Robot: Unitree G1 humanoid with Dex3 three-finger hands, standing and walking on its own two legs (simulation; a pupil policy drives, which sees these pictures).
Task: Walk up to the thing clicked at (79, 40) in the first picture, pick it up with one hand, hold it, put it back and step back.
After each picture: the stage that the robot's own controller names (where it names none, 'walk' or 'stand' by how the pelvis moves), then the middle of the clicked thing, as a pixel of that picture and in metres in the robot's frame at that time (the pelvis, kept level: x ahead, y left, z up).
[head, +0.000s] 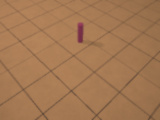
stand; (80, 33) +1.47 +0.06 -0.66
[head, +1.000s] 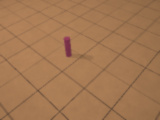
walk; (67, 47) +1.31 +0.29 -0.64
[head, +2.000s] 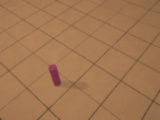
walk; (55, 75) +0.80 +0.34 -0.65
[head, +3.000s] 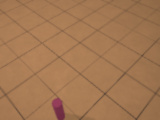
walk; (59, 110) +0.50 +0.23 -0.63
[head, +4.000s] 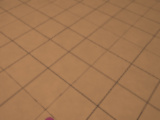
stand; out of the picture +0.39 +0.21 -0.65
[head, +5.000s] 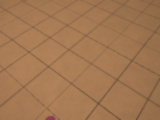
stand; out of the picture +0.39 +0.21 -0.66
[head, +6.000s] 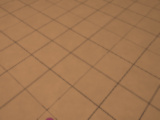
stand; out of the picture +0.40 +0.23 -0.66
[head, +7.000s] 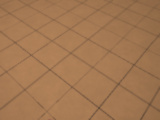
stand; out of the picture +0.38 +0.23 -0.66
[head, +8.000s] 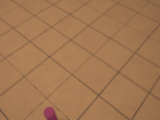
go down; (51, 117) +0.40 +0.22 -0.65
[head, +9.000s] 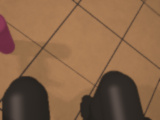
go down; (1, 37) +0.48 +0.25 -0.23
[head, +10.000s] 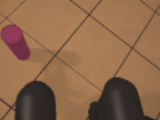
approach; (18, 45) +0.48 +0.24 -0.26
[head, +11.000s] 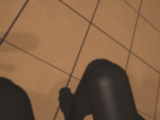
close in; out of the picture +0.46 +0.29 -0.17
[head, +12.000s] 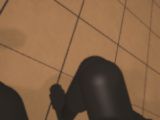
close; out of the picture +0.46 +0.30 -0.17
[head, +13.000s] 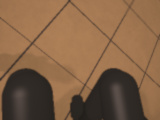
lift; out of the picture +0.37 +0.29 -0.12
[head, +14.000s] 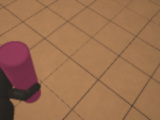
lift; (24, 78) +0.33 +0.19 +0.05
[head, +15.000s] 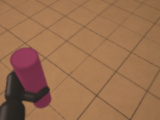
hold; (35, 82) +0.33 +0.16 +0.04
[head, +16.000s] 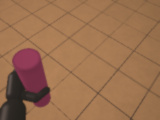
hold; (35, 82) +0.33 +0.17 +0.03
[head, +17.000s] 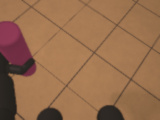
crouch; (19, 54) +0.42 +0.20 -0.02
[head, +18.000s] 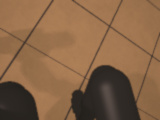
lower; out of the picture +0.49 +0.28 -0.11
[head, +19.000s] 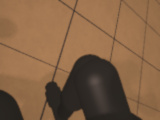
lower; out of the picture +0.48 +0.31 -0.17
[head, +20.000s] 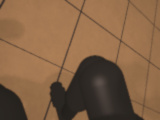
lower; out of the picture +0.47 +0.31 -0.17
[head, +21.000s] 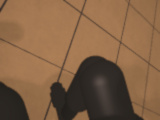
lower; out of the picture +0.47 +0.31 -0.17
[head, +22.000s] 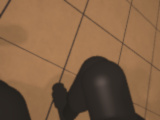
rest; out of the picture +0.46 +0.31 -0.17
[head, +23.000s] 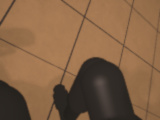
open; out of the picture +0.46 +0.28 -0.18
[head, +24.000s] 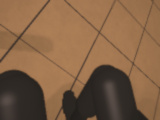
stand; out of the picture +0.46 +0.27 -0.19
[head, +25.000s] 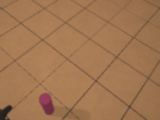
stand; (47, 105) +0.42 +0.20 -0.54
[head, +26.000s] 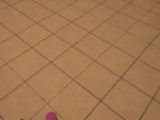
stand; out of the picture +0.41 +0.20 -0.60
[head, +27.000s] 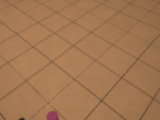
stand; out of the picture +0.41 +0.19 -0.60
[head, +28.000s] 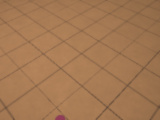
stand; out of the picture +0.43 +0.18 -0.65
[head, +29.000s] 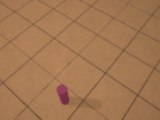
walk; (63, 95) +0.49 +0.15 -0.63
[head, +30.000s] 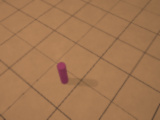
walk; (63, 73) +0.72 +0.21 -0.64
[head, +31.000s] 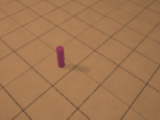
stand; (60, 57) +1.02 +0.23 -0.64
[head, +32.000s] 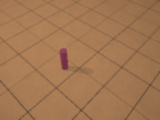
stand; (64, 59) +1.02 +0.21 -0.66
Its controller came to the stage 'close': yes
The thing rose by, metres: 0.69
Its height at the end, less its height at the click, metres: +0.00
